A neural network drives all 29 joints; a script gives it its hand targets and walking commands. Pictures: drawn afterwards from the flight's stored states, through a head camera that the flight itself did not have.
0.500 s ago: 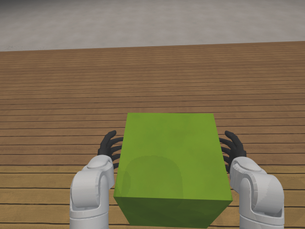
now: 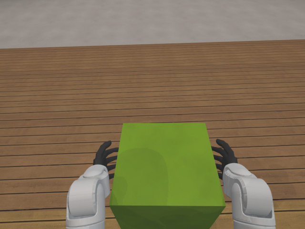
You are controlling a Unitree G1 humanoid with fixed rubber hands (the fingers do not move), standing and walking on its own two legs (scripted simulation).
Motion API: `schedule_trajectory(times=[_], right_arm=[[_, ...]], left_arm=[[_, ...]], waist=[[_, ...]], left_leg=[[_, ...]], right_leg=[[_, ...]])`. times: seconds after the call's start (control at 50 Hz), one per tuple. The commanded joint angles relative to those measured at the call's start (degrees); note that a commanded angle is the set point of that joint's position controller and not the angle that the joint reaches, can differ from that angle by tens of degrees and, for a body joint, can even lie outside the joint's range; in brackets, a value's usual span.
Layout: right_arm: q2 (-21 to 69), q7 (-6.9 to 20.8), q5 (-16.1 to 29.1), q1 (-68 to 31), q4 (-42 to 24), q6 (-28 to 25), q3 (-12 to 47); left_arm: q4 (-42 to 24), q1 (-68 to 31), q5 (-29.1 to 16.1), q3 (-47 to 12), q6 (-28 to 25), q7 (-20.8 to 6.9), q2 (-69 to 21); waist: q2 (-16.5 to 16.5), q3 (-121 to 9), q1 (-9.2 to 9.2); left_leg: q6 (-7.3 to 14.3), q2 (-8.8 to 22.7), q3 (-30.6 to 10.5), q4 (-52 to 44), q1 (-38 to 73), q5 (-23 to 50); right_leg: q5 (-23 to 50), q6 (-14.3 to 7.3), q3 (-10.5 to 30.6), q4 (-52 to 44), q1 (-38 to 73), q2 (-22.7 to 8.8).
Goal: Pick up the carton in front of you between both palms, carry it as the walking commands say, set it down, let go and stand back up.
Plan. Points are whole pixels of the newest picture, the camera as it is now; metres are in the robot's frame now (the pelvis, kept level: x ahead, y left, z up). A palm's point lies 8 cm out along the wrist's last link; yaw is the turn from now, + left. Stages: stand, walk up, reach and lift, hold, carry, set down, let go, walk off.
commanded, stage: carry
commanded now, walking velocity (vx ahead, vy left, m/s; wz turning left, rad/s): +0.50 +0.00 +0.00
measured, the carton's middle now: (163, 182) +0.27 +0.00 -0.01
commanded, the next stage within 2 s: none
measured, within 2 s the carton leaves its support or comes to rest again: neither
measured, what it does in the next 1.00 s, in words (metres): goes down: right foot, then left foot 0.04 m lower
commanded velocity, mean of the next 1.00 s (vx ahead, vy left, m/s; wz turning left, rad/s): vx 0.50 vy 0.00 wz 0.00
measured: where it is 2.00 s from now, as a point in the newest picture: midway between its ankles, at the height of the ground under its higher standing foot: (160, 117)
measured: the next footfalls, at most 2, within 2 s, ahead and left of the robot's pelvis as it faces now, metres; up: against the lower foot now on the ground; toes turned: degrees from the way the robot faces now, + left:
right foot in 0.40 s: +0.44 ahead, -0.10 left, +0.00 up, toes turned -7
left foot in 0.88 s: +0.74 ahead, +0.06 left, -0.04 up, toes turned +7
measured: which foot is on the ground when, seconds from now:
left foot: down 0.00-0.42, up 0.44-0.86, down 0.88-1.00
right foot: up 0.00-0.38, down 0.40-0.86, up 0.88-1.00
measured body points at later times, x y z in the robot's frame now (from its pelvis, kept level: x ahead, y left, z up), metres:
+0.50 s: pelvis +0.32 -0.03 -0.01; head +0.36 -0.04 +0.44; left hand +0.68 +0.14 +0.10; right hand +0.71 -0.16 +0.09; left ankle +0.15 +0.08 -0.62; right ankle +0.41 -0.09 -0.73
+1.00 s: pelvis +0.67 +0.00 -0.04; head +0.73 +0.01 +0.41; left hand +1.04 +0.17 +0.04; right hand +1.04 -0.14 +0.05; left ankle +0.70 +0.05 -0.76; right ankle +0.54 -0.11 -0.66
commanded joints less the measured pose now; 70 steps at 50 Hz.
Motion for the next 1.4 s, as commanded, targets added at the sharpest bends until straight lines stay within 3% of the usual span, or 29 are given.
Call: schedule_trajectory(times=[0.0, 0.04, 0.16, 0.3, 0.36, 0.38, 0.4, 0.42, 0.48, 0.52, 0.64, 0.7, 0.76, 0.82, 0.84, 0.86, 0.88, 0.9, 0.92, 0.94, 0.98, 1.1, 1.22, 1.28, 1.3, 1.32, 1.34, 1.36, 1.38], right_arm=[[57.7, 15.1, 24.7, -25.5, -6.6, -1.4, 41.9], [57.7, 15.2, 25.6, -26.2, -7.6, -2.2, 43.1], [51.2, 15.9, 26.0, -26.9, -6.4, -3.1, 43.5], [39.8, 12.4, 24.6, -42.8, 0.9, -1.7, 38.6], [38.6, 10.8, 25.0, -51.1, 6.3, -0.5, 35.8], [38.4, 10.5, 25.1, -54.1, 8.0, -0.1, 34.6], [40.4, 10.1, 25.5, -57.2, 9.4, 0.4, 33.5], [40.0, 9.7, 26.1, -61.2, 10.6, 0.6, 32.6], [47.0, 8.9, 27.3, -69.0, 14.8, 0.2, 30.6], [50.9, 8.5, 27.3, -72.1, 16.7, -0.3, 29.4], [55.7, 7.8, 25.3, -73.3, 20.0, -1.1, 27.2], [57.1, 8.1, 25.3, -72.9, 19.7, -0.9, 27.8], [56.7, 8.8, 24.5, -69.1, 18.5, -0.1, 28.1], [55.7, 10.0, 23.3, -64.3, 18.4, 0.6, 28.0], [54.8, 10.4, 23.0, -62.7, 18.2, 0.6, 27.8], [53.5, 10.8, 22.9, -61.5, 18.0, 0.8, 27.1], [52.3, 11.2, 22.1, -61.8, 19.1, 0.9, 26.7], [50.9, 11.2, 22.0, -60.4, 19.2, 0.6, 27.3], [52.7, 11.5, 23.0, -59.5, 17.5, 0.5, 28.0], [54.6, 11.7, 24.3, -62.7, 13.7, 0.2, 29.2], [57.3, 11.8, 27.8, -68.3, 7.5, -0.2, 32.7], [55.6, 11.8, 31.1, -65.6, 2.6, -1.9, 37.9], [52.1, 12.7, 30.4, -61.5, 7.1, -1.9, 38.1], [50.7, 13.1, 29.4, -60.0, 13.1, -1.2, 36.6], [49.8, 13.2, 29.0, -60.6, 15.0, -1.0, 35.6], [51.7, 13.1, 28.7, -61.3, 17.5, -0.3, 34.9], [51.1, 12.9, 28.5, -61.5, 19.0, 0.2, 33.6], [52.0, 12.7, 28.8, -62.6, 18.5, 0.2, 33.3], [53.6, 12.6, 28.9, -65.5, 17.3, -0.2, 33.2]], left_arm=[[-5.9, -28.0, -24.5, -43.6, -1.8, -15.5, -55.0], [-5.1, -26.2, -23.8, -44.0, -3.1, -15.0, -55.8], [-3.5, -26.6, -21.8, -44.4, -4.8, -13.0, -52.2], [1.1, -46.1, -24.6, -41.7, -2.6, -11.2, -41.4], [7.9, -51.7, -25.3, -37.2, -1.5, -10.3, -38.8], [10.3, -53.6, -25.5, -35.6, -1.1, -10.1, -38.6], [13.2, -57.3, -24.7, -33.2, -1.0, -10.1, -36.0], [15.8, -59.4, -26.8, -33.1, -1.0, -10.2, -39.4], [14.9, -71.7, -31.3, -33.5, -1.7, -10.8, -47.5], [15.1, -77.6, -32.8, -32.6, -2.2, -11.1, -51.9], [19.0, -79.5, -31.7, -29.9, -2.2, -11.9, -57.0], [19.2, -77.5, -30.1, -30.1, -2.0, -11.7, -57.5], [18.1, -72.5, -28.4, -30.8, -1.7, -11.4, -57.5], [17.5, -68.9, -27.9, -32.7, -1.7, -11.4, -57.3], [17.2, -68.4, -28.1, -33.5, -1.8, -11.6, -57.2], [17.0, -67.9, -28.1, -33.9, -1.8, -11.7, -56.5], [17.6, -69.6, -28.5, -34.6, -1.2, -11.8, -57.6], [17.3, -68.2, -28.9, -33.8, -0.6, -11.7, -57.2], [14.5, -69.4, -29.1, -35.0, -0.7, -11.5, -57.2], [12.1, -71.7, -29.4, -35.7, -1.0, -11.4, -57.6], [8.8, -72.3, -29.6, -36.2, -1.6, -10.6, -58.6], [7.2, -63.7, -25.2, -37.5, -3.6, -8.2, -54.3], [8.7, -60.0, -22.3, -36.5, -3.0, -8.5, -48.4], [13.1, -57.8, -21.4, -33.7, -1.9, -9.6, -45.7], [15.2, -57.2, -21.5, -32.4, -1.4, -10.1, -44.8], [17.4, -58.8, -21.0, -31.0, -1.1, -10.4, -43.0], [20.1, -57.8, -21.1, -30.1, -0.9, -10.8, -43.1], [20.4, -58.3, -22.4, -30.7, -1.2, -11.3, -45.4], [18.9, -61.6, -24.5, -31.8, -1.5, -11.9, -49.5]], waist=[[3.2, -19.3, -0.01], [5.3, -19.8, 0.39], [8.6, -13.9, -0.19], [10.6, -8.5, -0.92], [7.2, -16.1, 3.52], [1.3, -20.8, 5.71], [-13.5, -26.1, 5.36], [-16.4, -26.0, 5.89], [-1.9, -23.6, 4.76], [-3.2, -25.2, 3.90], [-4.4, -24.5, 4.51], [-4.8, -22.3, 6.00], [-4.5, -20.8, 7.36], [-3.7, -22.1, 3.18], [-1.8, -23.3, 0.62], [3.7, -24.9, -0.87], [14.8, -28.5, -0.07], [21.5, -33.4, -2.33], [15.6, -32.1, -2.63], [10.1, -29.9, -2.79], [4.8, -27.2, -2.36], [8.3, -28.1, -3.02], [8.0, -23.0, -4.17], [5.2, -22.8, 1.61], [0.0, -23.8, 3.08], [-9.8, -28.5, 2.51], [-14.9, -32.1, 4.22], [-12.6, -32.1, 5.63], [-5.8, -27.8, 4.91]], left_leg=[[4.9, 19.6, -28.6, -15.9, 31.3, 12.6], [3.0, 17.7, -22.6, -17.7, 28.7, 10.1], [2.9, 13.6, -12.6, -18.6, 28.8, 14.6], [1.8, 11.7, -7.3, -13.5, 26.7, 21.0], [-1.3, 7.8, -2.0, 8.0, 22.8, 30.4], [-2.4, 6.0, -2.6, 21.7, 15.3, 18.6], [-4.5, -2.2, -5.7, 39.0, -1.5, -0.8], [-3.8, -5.9, -13.0, 48.4, -12.1, -18.7], [-1.2, 1.5, -17.5, 46.3, -16.1, -13.0], [-2.0, 2.2, -16.7, 39.9, -13.1, -10.3], [-3.2, 2.0, -13.7, 25.1, -17.4, -4.7], [-3.5, -0.1, -10.8, 12.7, -17.0, 6.7], [-3.8, -3.6, -6.3, -3.1, -10.2, 18.2], [-2.0, -3.6, -5.4, -11.9, 7.1, 27.9], [-2.1, -1.4, -6.2, -12.3, 16.3, 31.3], [-3.0, 6.1, -13.5, -5.5, 27.2, 46.9], [2.4, 17.6, -26.9, 5.7, 45.1, 69.6], [13.3, 23.3, -41.5, 1.3, 52.3, 47.0], [13.3, 21.7, -42.1, -3.1, 48.7, 28.1], [11.0, 19.0, -39.1, -4.4, 44.1, 23.2], [7.8, 16.5, -32.3, -4.4, 36.5, 30.5], [6.6, 10.8, -22.4, -1.5, 37.2, 46.5], [3.5, 4.4, -15.2, 4.1, 31.2, 38.0], [-0.3, 3.2, -11.2, 20.0, 21.7, 29.4], [-1.3, 1.4, -10.8, 29.5, 11.1, 10.4], [-2.9, -4.3, -12.5, 39.4, -5.4, -22.4], [-3.7, -6.3, -16.2, 51.8, -16.0, -28.0], [-3.0, -4.4, -18.2, 53.7, -20.9, -25.8], [-2.4, -2.0, -18.5, 49.7, -21.5, -21.7]], right_leg=[[5.0, -2.2, 4.6, 7.0, -22.2, -3.2], [7.7, -1.7, 3.0, 0.1, -19.5, -3.0], [14.8, 0.1, -3.3, -19.3, -23.1, -1.0], [22.6, -3.4, -7.0, -30.3, -17.4, 1.6], [17.5, -4.4, -11.3, -33.6, 3.8, 7.3], [12.2, -4.4, -2.4, -34.4, 14.6, 0.3], [5.3, -12.4, 27.3, -40.7, 26.2, -15.3], [8.7, -15.4, 37.3, -45.8, 28.9, -17.0], [30.1, -11.5, 20.8, -39.7, 22.4, -13.5], [29.7, -10.2, 15.9, -40.7, 19.7, -12.0], [39.4, -12.9, 9.6, -39.5, 21.8, -11.4], [49.0, -10.7, 4.1, -36.1, 24.3, -7.1], [49.4, -8.4, 0.0, -33.1, 24.8, -3.0], [48.6, -4.7, -3.0, -21.8, 19.8, -2.7], [43.3, -3.2, -4.8, -13.8, 14.6, -1.2], [24.7, -2.4, -4.0, -3.8, 3.5, 0.9], [-7.8, -1.8, 0.7, 3.6, -14.3, 5.0], [-12.0, -1.2, 3.1, 17.4, -26.9, 7.8], [-8.6, -2.2, 5.1, 18.1, -30.1, 5.3], [-4.6, -2.7, 5.9, 14.6, -31.6, 3.2], [1.1, -2.5, 5.6, 7.2, -29.1, 1.1], [11.9, -2.1, 0.8, -9.9, -28.5, 3.0], [34.9, -3.0, -4.2, -37.0, -13.4, 7.7], [44.4, -4.5, -3.5, -44.1, 7.0, 4.9], [60.0, -3.8, 3.1, -37.3, 17.3, -3.3], [78.2, -10.5, 20.9, -27.9, 33.1, -16.0], [65.6, -18.0, 31.0, -28.8, 39.8, -20.0], [41.9, -20.0, 34.6, -33.3, 37.3, -19.4], [31.0, -17.1, 31.8, -36.8, 29.9, -15.8]])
